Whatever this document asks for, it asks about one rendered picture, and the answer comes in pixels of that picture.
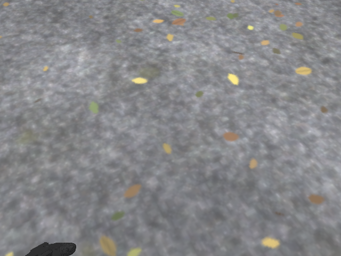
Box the left robot hand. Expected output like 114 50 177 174
25 242 76 256

